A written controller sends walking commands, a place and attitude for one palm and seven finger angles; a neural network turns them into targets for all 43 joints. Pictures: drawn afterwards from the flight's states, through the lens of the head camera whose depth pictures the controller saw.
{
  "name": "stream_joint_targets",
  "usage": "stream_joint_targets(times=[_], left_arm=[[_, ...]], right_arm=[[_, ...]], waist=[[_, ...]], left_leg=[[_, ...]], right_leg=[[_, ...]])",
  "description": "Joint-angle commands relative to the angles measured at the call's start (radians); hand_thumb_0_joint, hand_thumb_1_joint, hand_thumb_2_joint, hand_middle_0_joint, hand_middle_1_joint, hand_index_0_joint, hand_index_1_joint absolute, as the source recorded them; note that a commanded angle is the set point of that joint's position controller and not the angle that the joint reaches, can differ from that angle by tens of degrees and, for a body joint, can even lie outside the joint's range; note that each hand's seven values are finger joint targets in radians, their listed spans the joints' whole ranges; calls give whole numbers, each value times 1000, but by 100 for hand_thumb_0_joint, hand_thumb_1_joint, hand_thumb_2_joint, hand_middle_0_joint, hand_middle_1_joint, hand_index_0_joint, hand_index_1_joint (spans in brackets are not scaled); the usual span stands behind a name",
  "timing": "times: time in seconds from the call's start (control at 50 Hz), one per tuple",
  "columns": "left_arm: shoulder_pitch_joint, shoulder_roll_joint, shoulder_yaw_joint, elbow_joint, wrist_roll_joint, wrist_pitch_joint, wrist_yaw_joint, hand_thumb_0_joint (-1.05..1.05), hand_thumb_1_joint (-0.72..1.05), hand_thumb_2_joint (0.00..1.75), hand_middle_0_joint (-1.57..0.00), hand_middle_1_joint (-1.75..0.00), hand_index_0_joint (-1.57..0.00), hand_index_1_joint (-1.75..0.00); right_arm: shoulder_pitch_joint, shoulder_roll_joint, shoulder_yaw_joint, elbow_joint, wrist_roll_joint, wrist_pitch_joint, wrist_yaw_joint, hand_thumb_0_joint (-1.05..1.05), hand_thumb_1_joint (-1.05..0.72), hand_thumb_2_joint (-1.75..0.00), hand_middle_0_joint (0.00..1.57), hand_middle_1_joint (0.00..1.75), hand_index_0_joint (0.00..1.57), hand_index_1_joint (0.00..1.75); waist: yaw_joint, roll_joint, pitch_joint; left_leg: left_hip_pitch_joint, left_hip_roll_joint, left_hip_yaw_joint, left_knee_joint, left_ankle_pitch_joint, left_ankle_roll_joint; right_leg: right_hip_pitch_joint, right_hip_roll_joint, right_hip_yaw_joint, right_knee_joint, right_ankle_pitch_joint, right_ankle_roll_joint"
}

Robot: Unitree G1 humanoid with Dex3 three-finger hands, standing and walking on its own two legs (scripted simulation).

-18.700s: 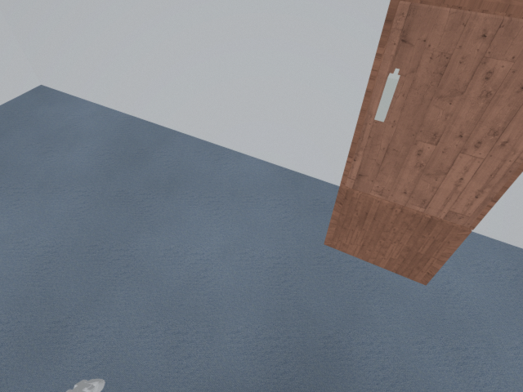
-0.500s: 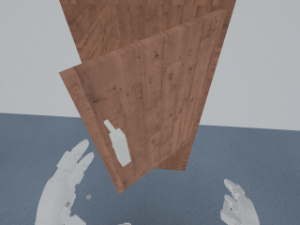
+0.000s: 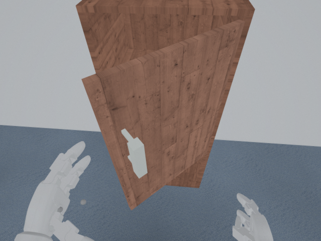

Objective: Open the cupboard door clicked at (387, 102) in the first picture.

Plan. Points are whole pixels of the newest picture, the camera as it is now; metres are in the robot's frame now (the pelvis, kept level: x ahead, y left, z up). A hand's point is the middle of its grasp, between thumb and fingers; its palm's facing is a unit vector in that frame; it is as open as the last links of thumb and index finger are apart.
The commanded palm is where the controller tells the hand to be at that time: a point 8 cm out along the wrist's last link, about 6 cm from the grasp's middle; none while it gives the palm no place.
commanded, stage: draw the hand back to the body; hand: left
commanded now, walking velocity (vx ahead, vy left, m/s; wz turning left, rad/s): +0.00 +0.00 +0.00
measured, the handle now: (133, 152) +0.30 +0.09 +0.09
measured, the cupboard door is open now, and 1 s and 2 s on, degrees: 43 43 43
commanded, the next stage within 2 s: step back with the hand held close in 1.30 s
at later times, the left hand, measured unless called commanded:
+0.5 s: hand (44, 182) +0.19 +0.23 +0.15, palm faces +0.30 -0.89 -0.35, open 14.1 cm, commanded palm +0.15 +0.27 +0.17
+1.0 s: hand (18, 148) +0.22 +0.26 +0.21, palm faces +0.45 -0.80 -0.40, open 8.3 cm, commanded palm +0.17 +0.30 +0.22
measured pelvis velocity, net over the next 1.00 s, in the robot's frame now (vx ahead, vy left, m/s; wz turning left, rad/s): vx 0.03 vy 0.00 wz -0.02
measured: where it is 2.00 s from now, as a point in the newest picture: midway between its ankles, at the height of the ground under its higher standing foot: outside the picture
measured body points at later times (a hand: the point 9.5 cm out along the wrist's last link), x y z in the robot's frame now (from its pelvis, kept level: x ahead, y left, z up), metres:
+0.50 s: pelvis +0.01 +0.01 +0.04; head +0.01 +0.00 +0.49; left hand +0.17 +0.28 +0.17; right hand +0.21 -0.20 -0.03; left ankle +0.02 +0.11 -0.69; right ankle +0.00 -0.10 -0.69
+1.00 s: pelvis +0.03 +0.00 +0.05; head +0.01 -0.02 +0.50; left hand +0.19 +0.30 +0.23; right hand +0.22 -0.22 -0.03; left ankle +0.02 +0.11 -0.69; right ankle +0.00 -0.10 -0.69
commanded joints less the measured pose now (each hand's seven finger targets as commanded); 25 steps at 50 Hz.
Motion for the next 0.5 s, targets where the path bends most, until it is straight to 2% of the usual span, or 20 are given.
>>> stream_joint_targets(times=[0.0, 0.1, 0.12, 0.18, 0.2, 0.22, 0.24, 0.26, 0.3, 0.36, 0.38, 0.4, 0.48], left_arm=[[-17, 93, 86, -219, -33, -25, -10, 0, -50, 30, -15, -30, -15, -30], [-75, 113, 101, -252, -36, -5, -17, 0, -50, 30, -15, -30, -15, -30], [-79, 124, 119, -252, -39, 1, -18, 0, -47, 32, -15, -30, -15, -30], [-72, 158, 173, -220, -45, 30, -24, 0, -36, 36, -16, -30, -16, -30], [-72, 152, 175, -237, -52, 34, -33, 0, -32, 37, -16, -30, -16, -30], [-95, 294, 206, -331, 104, 51, 129, 0, -29, 39, -16, -30, -16, -30], [-31, 186, 152, -288, 120, 79, 198, 0, -26, 40, -16, -30, -16, -30], [-14, 151, 117, -261, 146, 100, 238, 0, -22, 42, -16, -30, -16, -30], [-39, 162, 112, -281, 176, 111, 285, 0, -15, 45, -16, -30, -16, -30], [-84, 188, 134, -285, 201, 107, 324, 0, -5, 50, -17, -30, -17, -30], [-93, 196, 138, -266, 208, 107, 332, 0, -1, 51, -17, -30, -17, -30], [-104, 195, 141, -287, 211, 104, 335, 0, 2, 52, -17, -30, -17, -30], [-125, 209, 164, -273, 222, 99, 346, 0, 17, 58, -17, -30, -17, -30]], right_arm=[[-119, -115, -45, -172, 5, -80, -14, 0, -90, -90, 20, 30, 20, 30], [-114, -124, -39, -152, 6, -112, -17, 0, -90, -90, 20, 30, 20, 30], [-114, -124, -40, -145, 6, -117, -17, 0, -90, -90, 20, 30, 20, 30], [-124, -125, -40, -127, 5, -124, -21, 0, -90, -90, 20, 30, 20, 30], [-130, -124, -38, -129, 8, -128, -22, 0, -90, -90, 20, 30, 20, 30], [-143, -112, -34, -145, -7, -110, -50, 0, -90, -90, 20, 30, 20, 30], [-136, -90, -23, -137, -17, -101, -59, 0, -90, -90, 20, 30, 20, 30], [-131, -91, -21, -122, -18, -88, -59, 0, -90, -90, 20, 30, 20, 30], [-144, -100, -19, -109, -24, -78, -61, 0, -90, -90, 20, 30, 20, 30], [-152, -107, -18, -84, -34, -76, -61, 0, -90, -90, 20, 30, 20, 30], [-158, -112, -19, -72, -38, -76, -63, 0, -90, -90, 20, 30, 20, 30], [-163, -113, -20, -70, -40, -78, -61, 0, -90, -90, 20, 30, 20, 30], [-176, -117, -20, -39, -46, -79, -51, 0, -90, -90, 20, 30, 20, 30]], waist=[[3, -24, -46], [-1, -11, -41], [2, 2, -45], [14, -27, -42], [18, -13, -48], [65, 0, -21], [39, -15, 32], [33, -8, 58], [28, -14, 58], [26, 3, 66], [27, -30, 65], [28, -23, 45], [37, 5, 41]], left_leg=[[90, -45, -60, -185, 170, 14], [139, -43, -72, -221, 163, 14], [150, -43, -73, -230, 167, 12], [160, -44, -72, -244, 194, 13], [176, -44, -68, -251, 209, 12], [178, -33, -48, -303, 193, 7], [191, -38, -41, -323, 173, 4], [212, -32, -41, -339, 165, 5], [260, -28, -42, -371, 191, 9], [318, -27, -41, -426, 202, 10], [333, -24, -45, -444, 217, 13], [357, -25, -42, -456, 247, 14], [411, -22, -44, -504, 330, 11]], right_leg=[[56, 36, 61, -194, 186, 10], [68, 41, 46, -219, 174, 10], [77, 40, 45, -224, 178, 9], [116, 39, 45, -244, 211, 8], [126, 38, 45, -248, 228, 8], [164, 17, 100, -314, 207, -5], [162, 9, 91, -346, 178, -2], [164, 7, 83, -362, 162, 2], [198, 7, 75, -389, 183, 4], [244, 7, 70, -431, 188, 3], [266, 8, 67, -443, 205, 3], [290, 9, 68, -446, 235, 4], [359, 9, 65, -469, 302, 0]])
